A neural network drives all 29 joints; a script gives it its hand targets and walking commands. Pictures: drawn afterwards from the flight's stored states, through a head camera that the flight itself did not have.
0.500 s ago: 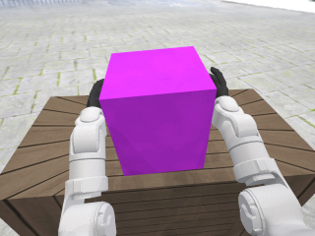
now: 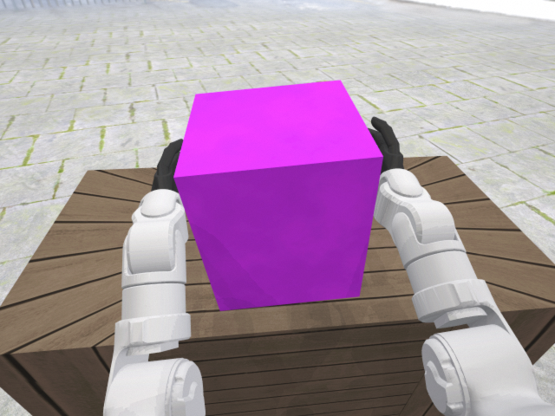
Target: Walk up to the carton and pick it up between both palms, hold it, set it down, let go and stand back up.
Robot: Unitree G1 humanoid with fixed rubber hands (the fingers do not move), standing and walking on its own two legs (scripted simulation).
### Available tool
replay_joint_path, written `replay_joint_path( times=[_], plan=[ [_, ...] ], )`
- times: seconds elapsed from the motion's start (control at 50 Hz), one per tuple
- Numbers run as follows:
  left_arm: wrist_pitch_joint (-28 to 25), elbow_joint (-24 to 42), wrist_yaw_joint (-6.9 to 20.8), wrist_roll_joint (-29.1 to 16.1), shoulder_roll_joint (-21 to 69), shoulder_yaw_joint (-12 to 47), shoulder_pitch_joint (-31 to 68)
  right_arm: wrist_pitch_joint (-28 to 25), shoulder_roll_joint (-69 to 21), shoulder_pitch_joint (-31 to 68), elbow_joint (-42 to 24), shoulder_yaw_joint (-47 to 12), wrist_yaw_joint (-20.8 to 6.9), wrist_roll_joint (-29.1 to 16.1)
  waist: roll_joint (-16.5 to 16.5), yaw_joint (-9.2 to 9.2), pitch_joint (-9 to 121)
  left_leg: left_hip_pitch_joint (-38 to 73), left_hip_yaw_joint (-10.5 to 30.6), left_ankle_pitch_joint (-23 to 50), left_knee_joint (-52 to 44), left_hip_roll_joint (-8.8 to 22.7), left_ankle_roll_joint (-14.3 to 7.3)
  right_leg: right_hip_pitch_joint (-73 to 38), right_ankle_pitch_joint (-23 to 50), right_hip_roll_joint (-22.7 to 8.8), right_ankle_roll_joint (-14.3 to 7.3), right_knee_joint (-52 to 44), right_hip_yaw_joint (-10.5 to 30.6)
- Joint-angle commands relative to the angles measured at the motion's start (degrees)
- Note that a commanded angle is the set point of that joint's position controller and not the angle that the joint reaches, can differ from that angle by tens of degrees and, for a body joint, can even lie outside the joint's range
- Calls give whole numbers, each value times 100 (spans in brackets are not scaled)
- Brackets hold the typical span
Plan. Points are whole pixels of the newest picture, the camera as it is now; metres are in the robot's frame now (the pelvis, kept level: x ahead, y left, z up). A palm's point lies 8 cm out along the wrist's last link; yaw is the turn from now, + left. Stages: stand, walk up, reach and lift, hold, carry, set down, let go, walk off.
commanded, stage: hold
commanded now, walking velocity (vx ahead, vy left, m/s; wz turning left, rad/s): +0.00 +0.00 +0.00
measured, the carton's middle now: (279, 197) +0.38 +0.00 +0.18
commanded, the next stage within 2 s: none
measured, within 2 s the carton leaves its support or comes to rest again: neither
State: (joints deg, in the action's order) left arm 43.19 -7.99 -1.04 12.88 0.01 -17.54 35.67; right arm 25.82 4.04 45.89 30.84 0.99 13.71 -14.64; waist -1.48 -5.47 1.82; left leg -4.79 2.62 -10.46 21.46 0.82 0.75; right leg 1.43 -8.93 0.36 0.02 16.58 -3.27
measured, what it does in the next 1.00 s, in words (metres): stands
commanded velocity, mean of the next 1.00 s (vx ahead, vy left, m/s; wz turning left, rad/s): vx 0.00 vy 0.00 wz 0.00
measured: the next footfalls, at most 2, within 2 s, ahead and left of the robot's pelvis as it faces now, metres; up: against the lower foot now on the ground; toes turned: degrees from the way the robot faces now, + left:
none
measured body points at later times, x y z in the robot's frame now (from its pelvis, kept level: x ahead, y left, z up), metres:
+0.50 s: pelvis +0.00 +0.00 +0.00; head -0.06 +0.02 +0.45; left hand +0.37 +0.16 +0.21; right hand +0.38 -0.15 +0.23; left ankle +0.02 +0.12 -0.75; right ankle +0.01 -0.12 -0.75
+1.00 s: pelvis +0.00 +0.00 +0.00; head -0.06 +0.02 +0.45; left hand +0.38 +0.16 +0.20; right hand +0.38 -0.15 +0.23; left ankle +0.02 +0.12 -0.75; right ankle +0.01 -0.12 -0.75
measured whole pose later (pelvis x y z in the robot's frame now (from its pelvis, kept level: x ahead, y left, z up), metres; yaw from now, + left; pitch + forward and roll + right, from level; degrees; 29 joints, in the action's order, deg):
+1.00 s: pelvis +0.00 +0.00 +0.00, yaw +0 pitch -6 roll -1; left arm 42.9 -9.6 -0.7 13.1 -0.1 -17.9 36.3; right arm 26.1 3.9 46.5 32.0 1.4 13.7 -14.1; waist -1.4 -5.3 1.8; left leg -4.8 2.5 -10.2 21.3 0.8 0.7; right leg 1.7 -8.8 0.4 0.0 16.8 -3.1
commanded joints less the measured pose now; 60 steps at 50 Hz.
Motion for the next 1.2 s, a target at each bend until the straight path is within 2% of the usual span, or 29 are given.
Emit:
replay_joint_path(
  times=[0.0,0.06,0.22,0.26,0.32,0.4,0.5,0.56,0.58,0.64,0.72,0.8,0.9,0.92,0.94,1.02,1.12,1.18],
  plan=[
    [-417,1122,846,-934,3170,3093,4871,-178,-3668,4100,-1795,-2220,-633,-762,413,-50,2495,731,-162,1748,-144,-393,227,-685,1393,341,299,-61,40],
    [-420,1279,827,-1034,3243,3275,4906,-201,-3613,4134,-1987,-2209,-643,-798,557,-128,2599,835,-131,1913,-81,-370,307,-611,1432,357,262,-50,15],
    [-391,1116,833,-937,3166,3117,4927,-157,-3663,4163,-1844,-2179,-675,-673,341,-8,2402,671,-185,1481,-220,-367,180,-560,1076,334,273,-105,28],
    [-393,1123,841,-939,3178,3118,4915,-188,-3706,4276,-1957,-2226,-675,-699,325,31,2483,678,-198,1592,-187,-379,165,-626,1222,340,275,-78,27],
    [-417,1141,832,-940,3159,3102,4981,-166,-3728,4245,-1891,-2264,-656,-721,324,24,2495,710,-187,1624,-178,-381,172,-626,1269,343,285,-69,27],
    [-361,844,883,-878,3157,3009,4856,-171,-3648,4289,-1786,-2132,-652,-646,328,0,2274,625,-202,1376,-242,-389,152,-563,1082,319,271,-141,39],
    [-425,998,883,-922,3157,3053,5105,-180,-3715,4241,-1602,-2069,-680,-617,411,-47,2410,629,-205,1315,-262,-378,173,-578,975,312,261,-115,29],
    [-481,1110,840,-1004,3179,3144,5218,-207,-3779,4291,-1718,-2129,-681,-668,442,-63,2622,677,-190,1458,-195,-387,194,-591,1145,319,282,-57,43],
    [-452,897,843,-946,3125,3065,5170,-183,-3747,4319,-1605,-2086,-679,-633,440,-47,2408,591,-198,1321,-220,-393,172,-528,1015,294,281,-100,43],
    [-460,861,837,-938,3178,3038,5143,-213,-3751,4316,-1556,-2056,-707,-611,444,-19,2407,570,-192,1281,-259,-373,167,-503,916,304,259,-102,27],
    [-475,894,842,-965,3174,3032,5094,-219,-3748,4339,-1663,-2126,-673,-662,357,-13,2538,677,-177,1465,-205,-383,158,-568,1128,320,291,-91,26],
    [-456,670,854,-884,3213,2964,5073,-214,-3728,4310,-1413,-1968,-714,-558,423,-26,2168,497,-186,1116,-326,-367,140,-428,742,296,242,-164,40],
    [-490,861,834,-969,3237,3054,5141,-249,-3764,4444,-1649,-2106,-698,-661,357,-24,2528,687,-169,1466,-201,-365,162,-542,1071,336,270,-103,18],
    [-489,845,829,-980,3244,3072,5157,-233,-3717,4387,-1576,-2077,-695,-656,415,-62,2481,694,-158,1496,-194,-355,194,-517,1075,339,256,-95,28],
    [-483,801,830,-958,3218,3033,5131,-238,-3728,4419,-1632,-2094,-693,-659,377,-17,2483,675,-168,1452,-196,-371,176,-516,1038,333,268,-110,32],
    [-492,1162,780,-1055,3263,3203,5168,-231,-3712,4304,-1799,-2167,-686,-759,529,-71,2750,809,-135,1749,-102,-368,266,-567,1245,354,258,-44,24],
    [-410,895,809,-905,3145,3028,4908,-168,-3622,4153,-1649,-2133,-676,-703,411,-32,2361,695,-165,1562,-191,-376,199,-551,1162,333,274,-100,36],
    [-393,949,854,-865,3159,3021,4878,-175,-3635,4144,-1640,-2106,-676,-680,420,-26,2269,626,-172,1515,-233,-370,198,-588,1120,332,252,-104,36]
  ],
)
